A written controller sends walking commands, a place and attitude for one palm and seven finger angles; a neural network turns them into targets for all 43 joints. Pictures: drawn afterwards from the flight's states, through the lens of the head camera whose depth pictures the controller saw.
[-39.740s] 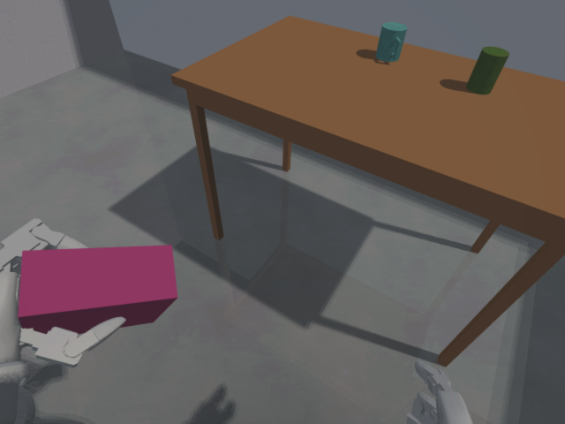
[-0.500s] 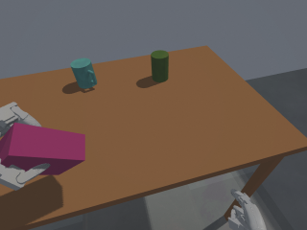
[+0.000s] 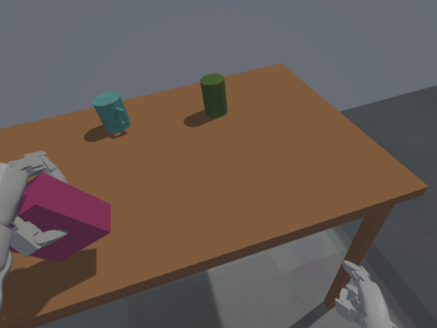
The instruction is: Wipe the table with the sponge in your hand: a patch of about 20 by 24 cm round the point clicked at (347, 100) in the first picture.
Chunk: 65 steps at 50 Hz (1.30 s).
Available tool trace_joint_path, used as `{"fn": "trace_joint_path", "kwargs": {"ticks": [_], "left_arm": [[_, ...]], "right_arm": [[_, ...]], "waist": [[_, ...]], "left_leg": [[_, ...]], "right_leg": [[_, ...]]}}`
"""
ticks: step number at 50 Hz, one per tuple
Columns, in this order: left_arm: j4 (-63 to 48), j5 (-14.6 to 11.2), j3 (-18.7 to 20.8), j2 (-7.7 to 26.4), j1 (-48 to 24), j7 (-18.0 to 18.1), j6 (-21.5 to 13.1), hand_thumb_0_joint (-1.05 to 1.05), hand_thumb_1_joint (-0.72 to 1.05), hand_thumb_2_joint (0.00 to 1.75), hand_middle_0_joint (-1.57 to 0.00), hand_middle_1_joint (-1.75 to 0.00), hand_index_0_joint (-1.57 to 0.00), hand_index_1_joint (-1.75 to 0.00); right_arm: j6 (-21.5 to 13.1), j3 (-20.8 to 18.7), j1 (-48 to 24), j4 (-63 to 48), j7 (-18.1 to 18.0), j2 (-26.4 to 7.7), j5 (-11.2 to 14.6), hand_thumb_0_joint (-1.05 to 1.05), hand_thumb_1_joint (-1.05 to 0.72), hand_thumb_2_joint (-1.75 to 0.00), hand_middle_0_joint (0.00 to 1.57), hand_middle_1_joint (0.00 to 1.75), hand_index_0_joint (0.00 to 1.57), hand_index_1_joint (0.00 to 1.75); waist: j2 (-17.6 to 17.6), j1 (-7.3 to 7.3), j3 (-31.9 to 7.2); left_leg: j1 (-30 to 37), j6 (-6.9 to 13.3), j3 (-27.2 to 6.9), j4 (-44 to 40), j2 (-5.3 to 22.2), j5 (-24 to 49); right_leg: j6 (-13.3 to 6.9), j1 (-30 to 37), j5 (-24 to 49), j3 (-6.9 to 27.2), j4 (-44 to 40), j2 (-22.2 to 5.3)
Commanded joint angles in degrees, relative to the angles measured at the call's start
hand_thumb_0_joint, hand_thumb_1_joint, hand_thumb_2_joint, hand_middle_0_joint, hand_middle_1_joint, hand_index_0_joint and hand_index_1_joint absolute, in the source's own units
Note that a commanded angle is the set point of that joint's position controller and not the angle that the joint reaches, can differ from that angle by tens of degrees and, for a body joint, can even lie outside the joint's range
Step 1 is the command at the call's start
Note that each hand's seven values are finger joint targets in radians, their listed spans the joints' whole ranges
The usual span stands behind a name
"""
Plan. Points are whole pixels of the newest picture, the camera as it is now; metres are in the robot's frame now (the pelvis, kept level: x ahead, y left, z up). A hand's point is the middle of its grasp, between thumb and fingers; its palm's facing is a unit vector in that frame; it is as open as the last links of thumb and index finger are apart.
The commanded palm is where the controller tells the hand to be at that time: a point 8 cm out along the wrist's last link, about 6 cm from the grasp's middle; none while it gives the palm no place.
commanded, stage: turn the palm down, sponge in hand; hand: left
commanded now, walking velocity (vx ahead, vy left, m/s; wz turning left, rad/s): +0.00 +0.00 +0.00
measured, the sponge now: (64, 225) +0.22 +0.29 +0.13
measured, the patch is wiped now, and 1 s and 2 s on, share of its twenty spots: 0.00 0.00 0.00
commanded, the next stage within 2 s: move the sponge above the wiping area in 1.16 s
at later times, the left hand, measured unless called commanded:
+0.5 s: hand (47, 200) +0.23 +0.29 +0.19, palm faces +0.15 -0.20 -0.97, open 9.9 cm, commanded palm +0.18 +0.30 +0.27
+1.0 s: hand (52, 199) +0.23 +0.28 +0.19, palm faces +0.19 -0.07 -0.98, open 9.9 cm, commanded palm +0.18 +0.29 +0.27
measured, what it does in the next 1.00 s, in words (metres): stands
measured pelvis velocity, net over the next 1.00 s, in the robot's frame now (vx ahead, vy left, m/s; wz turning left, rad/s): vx -0.02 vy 0.01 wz -0.03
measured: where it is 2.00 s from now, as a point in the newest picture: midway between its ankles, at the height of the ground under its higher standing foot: outside the picture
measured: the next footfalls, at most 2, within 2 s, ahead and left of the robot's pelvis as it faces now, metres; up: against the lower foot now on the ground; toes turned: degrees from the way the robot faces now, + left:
none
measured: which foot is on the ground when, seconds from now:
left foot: down 0.00-1.00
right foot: down 0.00-1.00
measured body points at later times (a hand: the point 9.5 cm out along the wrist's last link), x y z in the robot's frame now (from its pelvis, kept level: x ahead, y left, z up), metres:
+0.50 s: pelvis -0.01 +0.02 +0.01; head -0.03 -0.03 +0.46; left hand +0.22 +0.30 +0.24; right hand +0.24 -0.19 -0.06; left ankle +0.00 +0.14 -0.72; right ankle +0.05 -0.06 -0.72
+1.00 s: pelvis -0.02 +0.01 +0.01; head -0.04 -0.04 +0.46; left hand +0.21 +0.28 +0.25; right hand +0.24 -0.19 -0.06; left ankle +0.00 +0.14 -0.72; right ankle +0.05 -0.06 -0.72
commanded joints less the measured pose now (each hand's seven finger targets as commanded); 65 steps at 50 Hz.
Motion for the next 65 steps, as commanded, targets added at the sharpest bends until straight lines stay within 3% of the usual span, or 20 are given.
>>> {"fn": "trace_joint_path", "kwargs": {"ticks": [1, 3, 5, 7, 8, 9, 13, 15, 19, 25, 28, 29, 33, 39, 44, 48, 49, 54, 59, 65], "left_arm": [[-15.91, 5.06, 5.34, 14.60, -13.37, 0.03, -5.50, 0.00, 0.10, 1.30, -1.20, -1.60, -1.20, -1.60], [-17.65, 7.02, 8.87, 17.75, -12.94, 1.10, -6.03, 0.00, 0.10, 1.30, -1.20, -1.60, -1.20, -1.60], [-16.91, 8.96, 9.45, 17.44, -12.38, 2.48, -5.86, 0.00, 0.10, 1.30, -1.20, -1.60, -1.20, -1.60], [-15.14, 10.36, 10.48, 17.64, -12.30, 3.62, -4.04, 0.00, 0.10, 1.30, -1.20, -1.60, -1.20, -1.60], [-13.71, 10.78, 12.13, 18.55, -12.75, 4.32, -1.99, 0.00, 0.10, 1.30, -1.20, -1.60, -1.20, -1.60], [-12.62, 10.78, 7.80, 14.63, -14.72, 4.20, -0.35, 0.00, 0.10, 1.30, -1.20, -1.60, -1.20, -1.60], [-5.53, 12.96, 4.25, 13.71, -17.39, 1.90, 6.70, 0.00, 0.10, 1.30, -1.20, -1.60, -1.20, -1.60], [-5.15, 14.25, 0.19, 12.65, -19.18, -0.77, 7.75, 0.00, 0.10, 1.30, -1.20, -1.60, -1.20, -1.60], [-8.84, 17.86, -6.03, 10.10, -23.97, -4.80, 7.00, 0.00, 0.10, 1.30, -1.20, -1.60, -1.20, -1.60], [-15.04, 26.20, 1.04, 18.76, -28.29, -3.01, 1.96, 0.00, 0.10, 1.30, -1.20, -1.60, -1.20, -1.60], [-10.28, 26.28, 5.27, 20.63, -28.48, -0.26, 2.88, 0.00, 0.10, 1.30, -1.20, -1.60, -1.20, -1.60], [-7.33, 25.97, 1.42, 16.25, -29.13, 0.09, 3.92, 0.00, 0.10, 1.30, -1.20, -1.60, -1.20, -1.60], [-1.66, 23.94, -1.50, 11.88, -26.44, -0.61, 6.73, 0.00, 0.10, 1.30, -1.20, -1.60, -1.20, -1.60], [-4.74, 24.89, -9.11, 5.99, -24.88, -2.91, 6.90, 0.00, 0.10, 1.30, -1.20, -1.60, -1.20, -1.60], [-13.23, 29.20, -2.88, 15.32, -31.81, -1.15, 5.03, 0.00, 0.10, 1.30, -1.20, -1.60, -1.20, -1.60], [-9.86, 31.23, 1.07, 19.38, -34.10, 0.68, 4.69, 0.00, 0.10, 1.30, -1.20, -1.60, -1.20, -1.60], [-7.10, 30.53, -1.45, 16.21, -34.32, 0.83, 4.98, 0.00, 0.10, 1.30, -1.20, -1.60, -1.20, -1.60], [0.40, 26.50, -5.35, 9.79, -29.56, -1.27, 6.92, 0.00, 0.10, 1.30, -1.20, -1.60, -1.20, -1.60], [-2.47, 25.65, -8.83, 6.26, -24.77, -3.52, 7.18, 0.00, 0.10, 1.30, -1.20, -1.60, -1.20, -1.60], [-7.12, 30.02, -2.32, 15.79, -30.37, -1.71, 5.52, 0.00, 0.10, 1.30, -1.20, -1.60, -1.20, -1.60]], "right_arm": [[-4.88, -1.33, -13.08, -12.56, -0.73, -3.18, -0.22, 0.00, -0.90, -0.90, 0.20, 0.30, 0.20, 0.30], [-5.85, -0.66, -15.52, -12.48, -0.62, -2.45, 0.02, 0.00, -0.90, -0.90, 0.20, 0.30, 0.20, 0.30], [-5.55, -0.87, -13.19, -11.56, -0.49, -2.32, -0.92, 0.00, -0.90, -0.90, 0.20, 0.30, 0.20, 0.30], [-4.95, -0.80, -12.87, -10.57, -0.07, -2.60, -0.93, 0.00, -0.90, -0.90, 0.20, 0.30, 0.20, 0.30], [-5.19, -0.52, -15.63, -10.27, 0.31, -2.44, -0.32, 0.00, -0.90, -0.90, 0.20, 0.30, 0.20, 0.30], [-4.35, -0.58, -14.29, -10.09, 0.47, -2.67, -0.63, 0.00, -0.90, -0.90, 0.20, 0.30, 0.20, 0.30], [-3.32, 0.25, -18.14, -9.35, 1.01, -3.11, 0.82, 0.00, -0.90, -0.90, 0.20, 0.30, 0.20, 0.30], [-2.79, 0.27, -15.88, -9.96, 0.49, -3.59, 0.93, 0.00, -0.90, -0.90, 0.20, 0.30, 0.20, 0.30], [-3.76, 0.98, -18.70, -11.68, 0.33, -2.71, 1.28, 0.00, -0.90, -0.90, 0.20, 0.30, 0.20, 0.30], [-4.52, 1.06, -20.25, -10.14, 0.67, -1.30, -0.55, 0.00, -0.90, -0.90, 0.20, 0.30, 0.20, 0.30], [-4.32, 0.75, -22.46, -8.41, 1.07, -1.52, -0.48, 0.00, -0.90, -0.90, 0.20, 0.30, 0.20, 0.30], [-3.71, 0.54, -20.99, -7.86, 1.21, -1.84, -0.71, 0.00, -0.90, -0.90, 0.20, 0.30, 0.20, 0.30], [-2.98, 0.52, -23.09, -7.87, 1.54, -2.03, 0.87, 0.00, -0.90, -0.90, 0.20, 0.30, 0.20, 0.30], [-3.58, 0.65, -22.22, -9.97, 1.49, -2.14, 1.36, 0.00, -0.90, -0.90, 0.20, 0.30, 0.20, 0.30], [-4.82, 0.60, -23.99, -10.15, 0.48, -1.67, -0.41, 0.00, -0.90, -0.90, 0.20, 0.30, 0.20, 0.30], [-4.88, 0.44, -24.44, -7.86, 0.61, -1.59, -0.91, 0.00, -0.90, -0.90, 0.20, 0.30, 0.20, 0.30], [-4.73, 0.28, -22.94, -7.49, 0.62, -1.62, -1.07, 0.00, -0.90, -0.90, 0.20, 0.30, 0.20, 0.30], [-3.91, 0.16, -23.21, -6.91, 1.03, -2.11, 0.16, 0.00, -0.90, -0.90, 0.20, 0.30, 0.20, 0.30], [-4.14, 0.34, -23.02, -8.82, 1.16, -1.97, 0.83, 0.00, -0.90, -0.90, 0.20, 0.30, 0.20, 0.30], [-4.63, 0.36, -22.64, -8.32, 0.46, -1.88, -0.73, 0.00, -0.90, -0.90, 0.20, 0.30, 0.20, 0.30]], "waist": [[-6.97, 0.06, -9.00], [-3.38, 1.59, -9.68], [-1.60, 2.06, -11.26], [0.50, 2.68, -11.16], [1.58, 3.34, -9.62], [1.67, 2.50, -9.42], [-3.36, 2.17, -4.82], [-5.15, 1.08, -4.51], [-3.28, 0.86, -6.43], [1.88, 3.66, -14.09], [-0.27, 4.88, -11.73], [-0.99, 4.19, -10.38], [-4.19, 3.31, -4.21], [-4.83, 2.10, -7.25], [-0.84, 4.00, -14.87], [0.08, 4.73, -11.86], [-1.54, 4.19, -10.91], [-4.84, 3.21, -5.39], [-6.37, 2.60, -7.40], [-3.98, 3.59, -11.77]], "left_leg": [[-1.17, 3.47, -1.18, -2.94, -0.56, 7.25], [-0.01, 3.09, -1.51, -4.05, -1.11, 8.13], [0.44, 2.89, -1.61, -4.87, -0.73, 11.29], [-0.27, 2.48, -2.27, -7.32, -0.64, 13.26], [-0.70, 1.99, -2.38, -7.77, -0.94, 12.91], [-1.15, 2.03, -1.85, -8.34, -0.42, 13.73], [-2.18, 1.97, -2.52, -10.71, -0.53, 12.41], [-2.13, 2.64, -2.31, -11.68, -0.19, 10.53], [-0.58, 3.42, -2.65, -12.53, -0.86, 7.36], [1.73, 3.23, -4.63, -13.82, -1.69, 11.37], [1.35, 2.39, -5.46, -14.13, -1.51, 11.93], [0.90, 2.29, -4.59, -14.24, -1.13, 12.20], [-0.27, 1.95, -3.87, -14.80, -1.34, 8.21], [-0.57, 3.00, -2.65, -14.41, -1.61, 2.86], [0.85, 3.34, -3.06, -13.37, -2.58, 6.31], [2.28, 2.70, -4.40, -13.36, -2.69, 9.03], [1.90, 2.65, -3.70, -13.04, -2.41, 10.10], [0.42, 2.41, -2.91, -12.98, -1.71, 7.74], [-0.08, 2.94, -2.22, -12.70, -1.86, 4.75], [1.35, 2.89, -2.80, -12.06, -2.43, 8.16]], "right_leg": [[4.54, 5.06, -9.46, 13.81, -12.53, -6.52], [3.36, 5.74, -8.52, 14.27, -12.06, -5.39], [3.14, 7.65, -1.99, 12.13, -10.40, -5.49], [2.65, 9.64, 3.81, 10.58, -9.06, -4.83], [1.84, 9.76, 3.07, 12.23, -9.69, -4.13], [2.08, 10.54, 5.42, 10.33, -9.58, -4.60], [2.12, 8.93, 3.90, 10.42, -11.35, -3.51], [3.02, 8.54, 2.48, 8.49, -11.81, -3.94], [2.58, 8.95, -0.98, 7.74, -12.19, -3.55], [0.70, 14.53, 0.96, 10.97, -10.38, -3.40], [-0.59, 14.11, 0.88, 14.20, -12.13, -2.87], [-0.33, 13.81, 1.93, 12.59, -12.35, -3.63], [0.40, 8.99, -1.67, 13.45, -15.13, -3.29], [1.70, 9.43, -5.32, 10.80, -14.67, -4.25], [0.79, 14.94, -5.42, 13.32, -12.15, -4.45], [-0.86, 12.86, -4.74, 17.46, -13.95, -3.54], [-0.45, 12.91, -3.61, 15.79, -13.77, -4.33], [0.63, 9.47, -4.65, 15.20, -15.79, -5.05], [1.62, 9.61, -6.84, 13.57, -15.84, -5.06], [0.84, 11.63, -6.23, 15.23, -13.88, -4.90]]}}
